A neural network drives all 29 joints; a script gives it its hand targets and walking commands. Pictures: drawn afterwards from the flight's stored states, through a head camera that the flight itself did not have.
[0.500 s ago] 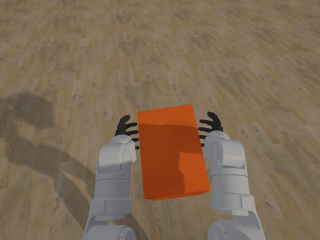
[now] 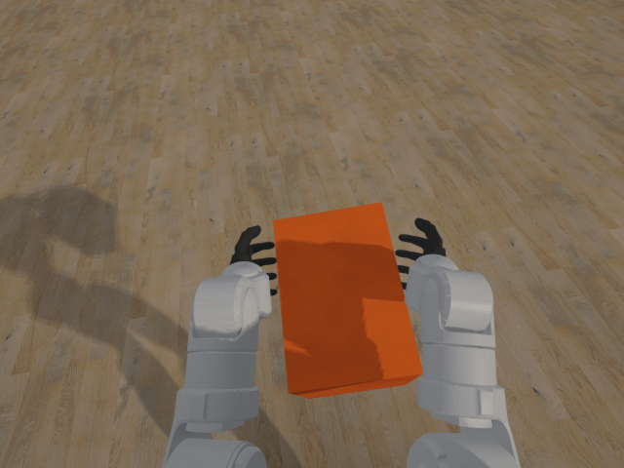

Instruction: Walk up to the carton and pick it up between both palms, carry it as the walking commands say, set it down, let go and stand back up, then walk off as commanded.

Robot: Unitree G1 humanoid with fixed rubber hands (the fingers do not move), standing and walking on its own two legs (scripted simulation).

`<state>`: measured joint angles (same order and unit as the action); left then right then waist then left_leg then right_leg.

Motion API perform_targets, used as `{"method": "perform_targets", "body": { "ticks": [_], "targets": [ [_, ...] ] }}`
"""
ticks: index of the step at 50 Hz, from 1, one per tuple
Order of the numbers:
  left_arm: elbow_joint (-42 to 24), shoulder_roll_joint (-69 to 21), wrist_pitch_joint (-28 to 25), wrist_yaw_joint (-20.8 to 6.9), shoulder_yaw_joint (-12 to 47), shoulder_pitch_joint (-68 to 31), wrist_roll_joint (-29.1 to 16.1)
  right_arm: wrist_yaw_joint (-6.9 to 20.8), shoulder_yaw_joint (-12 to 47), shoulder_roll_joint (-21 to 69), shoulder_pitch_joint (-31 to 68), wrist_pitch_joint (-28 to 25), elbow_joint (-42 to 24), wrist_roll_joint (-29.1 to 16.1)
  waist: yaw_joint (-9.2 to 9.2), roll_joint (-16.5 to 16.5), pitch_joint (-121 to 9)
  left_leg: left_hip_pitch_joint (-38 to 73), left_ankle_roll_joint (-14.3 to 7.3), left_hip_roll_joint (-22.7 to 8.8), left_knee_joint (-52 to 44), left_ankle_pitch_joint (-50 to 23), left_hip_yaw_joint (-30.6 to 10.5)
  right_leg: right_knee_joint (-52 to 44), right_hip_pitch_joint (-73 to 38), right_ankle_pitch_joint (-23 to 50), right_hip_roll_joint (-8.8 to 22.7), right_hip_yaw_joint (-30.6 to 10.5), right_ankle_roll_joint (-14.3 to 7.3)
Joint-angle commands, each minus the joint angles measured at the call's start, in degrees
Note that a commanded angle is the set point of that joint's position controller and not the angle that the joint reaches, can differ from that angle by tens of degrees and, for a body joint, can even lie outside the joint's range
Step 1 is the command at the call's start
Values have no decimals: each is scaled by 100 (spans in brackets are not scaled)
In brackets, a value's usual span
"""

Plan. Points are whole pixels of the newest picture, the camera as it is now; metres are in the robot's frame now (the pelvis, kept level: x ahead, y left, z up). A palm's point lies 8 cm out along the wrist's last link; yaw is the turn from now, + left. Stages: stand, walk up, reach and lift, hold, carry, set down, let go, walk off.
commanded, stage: carry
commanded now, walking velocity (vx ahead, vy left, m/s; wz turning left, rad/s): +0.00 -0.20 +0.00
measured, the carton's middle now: (342, 307) +0.33 -0.01 +0.00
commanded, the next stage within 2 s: none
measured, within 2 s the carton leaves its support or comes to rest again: neither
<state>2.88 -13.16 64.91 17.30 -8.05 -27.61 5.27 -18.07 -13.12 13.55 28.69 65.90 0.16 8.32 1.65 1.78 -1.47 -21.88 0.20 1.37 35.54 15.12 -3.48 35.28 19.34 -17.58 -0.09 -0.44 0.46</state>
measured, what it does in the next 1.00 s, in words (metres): stands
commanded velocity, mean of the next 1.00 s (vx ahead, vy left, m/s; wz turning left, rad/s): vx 0.00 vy -0.20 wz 0.00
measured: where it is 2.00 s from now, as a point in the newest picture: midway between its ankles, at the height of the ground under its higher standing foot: outside the picture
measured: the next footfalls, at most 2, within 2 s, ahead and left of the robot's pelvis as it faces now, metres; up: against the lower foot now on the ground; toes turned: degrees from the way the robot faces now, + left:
none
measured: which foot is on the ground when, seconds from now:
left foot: down 0.00-1.00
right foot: down 0.00-1.00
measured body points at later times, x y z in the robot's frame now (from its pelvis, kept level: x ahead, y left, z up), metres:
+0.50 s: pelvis +0.00 +0.00 +0.00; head +0.01 +0.00 +0.45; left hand +0.33 +0.12 +0.08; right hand +0.34 -0.12 +0.09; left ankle +0.04 +0.12 -0.73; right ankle +0.01 -0.12 -0.72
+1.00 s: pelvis +0.01 -0.01 +0.00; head +0.03 -0.03 +0.45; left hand +0.34 +0.10 +0.08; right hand +0.35 -0.14 +0.09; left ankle +0.04 +0.12 -0.73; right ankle +0.01 -0.12 -0.73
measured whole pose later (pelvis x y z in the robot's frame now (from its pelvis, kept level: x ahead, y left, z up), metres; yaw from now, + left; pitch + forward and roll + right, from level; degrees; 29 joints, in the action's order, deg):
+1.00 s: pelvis +0.01 -0.01 +0.00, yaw +0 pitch +3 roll +0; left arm 1.4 -13.2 65.7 18.2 -8.0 -27.6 4.4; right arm -18.7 -12.4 13.5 28.7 66.2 -1.8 7.6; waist 1.6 2.4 -1.4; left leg -22.2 1.6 0.2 34.6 15.3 -3.5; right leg 34.9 20.0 -17.8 -1.2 -0.3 -0.9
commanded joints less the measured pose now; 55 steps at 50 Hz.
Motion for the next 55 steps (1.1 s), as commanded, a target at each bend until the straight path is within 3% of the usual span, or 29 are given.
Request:
{"method": "perform_targets", "body": {
  "ticks": [1, 3, 4, 5, 7, 10, 14, 16, 18, 19, 20, 22, 23, 25, 27, 28, 29, 30, 32, 34, 37, 39, 44, 47, 48, 50, 51, 52, 55],
  "targets": [
    [-1304, -6263, -11, -1217, 2615, -2244, -1842, 1299, 3294, 5907, 2450, 0, -1321, -2104, -141, -104, -2826, 392, 7, -853, 122, -1772, -275, -418, -1064, 1618, 889, -93, -462],
    [-1392, -6262, -32, -1214, 2538, -2386, -1862, 1314, 3327, 5968, 2726, 11, -1363, -2181, -168, -225, -2638, 506, 28, -865, 29, -1798, -232, -366, -831, 1645, 824, 75, -382],
    [-1571, -6339, -38, -1213, 2678, -2613, -1987, 1301, 3210, 5970, 2573, -9, -1346, -2125, -182, 118, -2826, 680, -53, -1005, -171, -2048, -503, -141, -844, 1268, 693, 181, -334],
    [-1192, -6165, 7, -1206, 2509, -2289, -1808, 1289, 3291, 5846, 2651, 21, -1298, -2104, -162, -11, -2674, 674, -165, -1178, -298, -1953, -754, -133, -617, 949, 579, 207, -304],
    [-1323, -6186, 16, -1201, 2525, -2290, -1835, 1308, 3224, 5914, 2481, 57, -1150, -2092, -113, 482, -2511, 725, -350, -1483, -652, -1918, -1308, -98, -264, 136, 323, 268, -207],
    [-1397, -6246, 43, -1194, 2603, -2364, -1869, 1313, 3156, 5955, 2442, 69, -1051, -2063, -81, 570, -2510, 660, -336, -1381, -683, -1912, -1173, -457, -436, -89, 255, 291, -159],
    [-1385, -6171, 30, -1211, 2515, -2435, -1870, 1287, 3209, 5918, 2420, 90, -1113, -2035, -163, -659, -2515, 64, 73, -674, 231, -962, 21, -748, -913, 1477, 1084, -406, -503],
    [-1439, -6198, 5, -1177, 2516, -2508, -1880, 1280, 3191, 5994, 2363, 75, -1012, -2038, -168, -707, -2475, 82, 139, -656, 338, -682, 181, -726, -823, 1693, 1243, -316, -617],
    [-1487, -6235, -14, -1161, 2528, -2623, -1878, 1287, 3191, 5988, 2567, 49, -1143, -2085, -174, -272, -2445, 461, 70, -822, -45, -1319, 47, -402, -538, 1496, 951, 91, -468],
    [-1481, -6213, -2, -1182, 2523, -2522, -1905, 1288, 3242, 5983, 2554, 51, -1185, -2098, -151, -20, -2488, 631, -46, -1074, -303, -1953, -403, -150, -468, 1136, 707, 302, -268],
    [-1507, -6297, -15, -1173, 2593, -2521, -1955, 1299, 3159, 5954, 2526, 36, -1206, -2099, -132, 570, -2597, 990, -219, -1465, -696, -2401, -1165, 269, -112, 462, 411, 424, -88],
    [-1310, -6338, 23, -1158, 2635, -2386, -1925, 1297, 3071, 5830, 2498, 9, -1191, -2054, -105, 1150, -2478, 1300, -541, -1849, -1046, -2470, -1983, 77, 493, -950, 39, 273, 2],
    [-1568, -6297, 12, -1142, 2631, -2548, -1912, 1312, 3092, 5975, 2519, 43, -1049, -2078, -95, 926, -2422, 1266, -568, -1856, -1116, -2222, -1979, 11, 488, -913, 32, 204, -21],
    [-1666, -6406, -14, -1150, 2662, -2584, -2011, 1314, 3053, 6074, 2436, 9, -1063, -2132, -61, 1065, -2609, 1046, -357, -1652, -909, -2280, -1391, -432, 67, -444, 174, 181, -96],
    [-1531, -6325, 18, -1181, 2522, -2410, -1978, 1283, 3125, 6054, 2386, 36, -1030, -2100, -114, -20, -2746, 654, -182, -1201, -331, -2101, -757, -685, -682, 833, 457, 68, -175],
    [-1620, -6365, 15, -1182, 2610, -2588, -1983, 1302, 3129, 6009, 2547, 35, -1170, -2137, -128, 37, -2656, 361, -42, -978, -222, -1668, -430, -662, -835, 1119, 732, -106, -282],
    [-1410, -6207, 33, -1187, 2503, -2429, -1913, 1279, 3161, 5936, 2428, 54, -1108, -2080, -156, -510, -2633, 193, 41, -862, 36, -1459, -248, -642, -1001, 1635, 945, -261, -410],
    [-1480, -6267, -18, -1179, 2481, -2474, -1919, 1292, 3185, 5943, 2576, 18, -1208, -2119, -155, -544, -2674, 168, 138, -691, 176, -1185, 11, -612, -993, 1795, 1073, -296, -521],
    [-1400, -6217, 12, -1162, 2533, -2426, -1911, 1296, 3156, 5926, 2292, 49, -1050, -2066, -180, -411, -2578, 419, 138, -802, 51, -1237, -20, -613, -671, 1486, 1026, -192, -509],
    [-1550, -6381, -52, -1146, 2645, -2586, -1988, 1303, 3084, 5998, 2520, -40, -1199, -2123, -156, 466, -2814, 1119, -91, -1333, -542, -2534, -820, 120, -354, 1115, 552, 279, -216],
    [-1681, -6237, -77, -1105, 2596, -2552, -1947, 1278, 3023, 5912, 2407, -34, -1090, -2091, -117, 984, -2644, 1464, -408, -1758, -921, -2842, -1593, -53, 240, -396, 127, 279, -38],
    [-1772, -6287, -62, -1116, 2638, -2670, -1994, 1293, 3056, 5980, 2469, -17, -1113, -2112, -80, 635, -2667, 1146, -244, -1484, -773, -2591, -1163, -583, -252, -220, 175, 236, -99],
    [-1696, -6238, -71, -1147, 2609, -2609, -1979, 1289, 3214, 5970, 2392, -16, -1242, -2143, -146, -391, -2787, 374, 175, -897, -15, -1702, -103, -403, -1076, 2290, 965, -174, -460],
    [-1504, -6346, -72, -1148, 2592, -2544, -1996, 1259, 3221, 5989, 2524, -57, -1306, -2141, -171, -231, -2820, 626, 135, -1020, -42, -1944, -165, -214, -955, 2379, 893, 69, -468],
    [-1558, -6322, -115, -1130, 2602, -2558, -2000, 1253, 3156, 5963, 2478, -77, -1219, -2110, -161, 80, -2913, 953, 78, -1149, -191, -2565, -373, -71, -817, 2306, 780, 119, -354],
    [-1601, -6238, -106, -1099, 2589, -2492, -1964, 1249, 3134, 5958, 2372, -72, -1168, -2126, -147, 84, -2924, 1195, -60, -1327, -306, -3226, -694, 1, -584, 1803, 577, 244, -237],
    [-1493, -6315, -102, -1091, 2575, -2358, -1916, 1270, 3117, 5920, 2429, -69, -1227, -2141, -117, 554, -2928, 1304, -89, -1327, -351, -3449, -727, -131, -520, 1178, 490, 355, -166],
    [-1636, -6282, -152, -1105, 2577, -2581, -1990, 1259, 3170, 6014, 2457, -93, -1203, -2167, -129, 228, -2992, 1333, -118, -1383, -316, -3284, -751, -192, -532, 1116, 447, 298, -192],
    [-1548, -6251, -116, -1103, 2583, -2439, -1962, 1257, 3092, 5919, 2230, -63, -1036, -2080, -134, 175, -2906, 945, 15, -1199, -299, -2570, -491, -367, -811, 1414, 587, 139, -287]
  ]
}}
